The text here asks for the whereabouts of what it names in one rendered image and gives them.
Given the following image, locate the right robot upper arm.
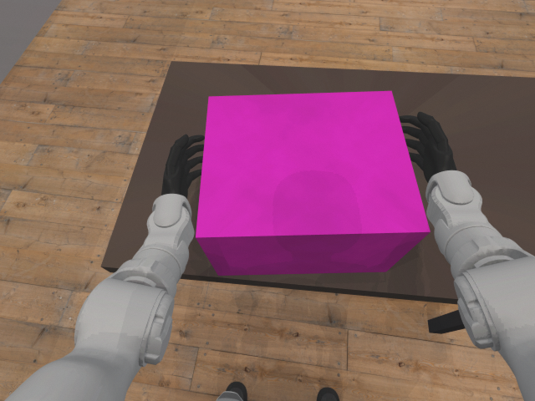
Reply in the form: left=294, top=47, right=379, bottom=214
left=454, top=256, right=535, bottom=401

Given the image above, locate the left robot foot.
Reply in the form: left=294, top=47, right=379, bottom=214
left=226, top=382, right=247, bottom=401

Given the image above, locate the table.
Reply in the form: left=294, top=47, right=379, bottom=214
left=101, top=61, right=535, bottom=334

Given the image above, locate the left robot upper arm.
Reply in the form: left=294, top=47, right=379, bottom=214
left=4, top=278, right=175, bottom=401

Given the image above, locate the left robot hand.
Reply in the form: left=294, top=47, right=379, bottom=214
left=161, top=135, right=205, bottom=198

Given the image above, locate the robot left forearm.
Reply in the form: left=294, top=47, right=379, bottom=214
left=74, top=194, right=195, bottom=346

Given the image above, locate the right robot hand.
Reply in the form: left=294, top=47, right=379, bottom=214
left=399, top=112, right=457, bottom=182

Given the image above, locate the robot right forearm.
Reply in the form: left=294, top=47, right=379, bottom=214
left=425, top=170, right=535, bottom=280

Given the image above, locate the carton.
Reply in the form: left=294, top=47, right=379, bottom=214
left=196, top=91, right=431, bottom=276

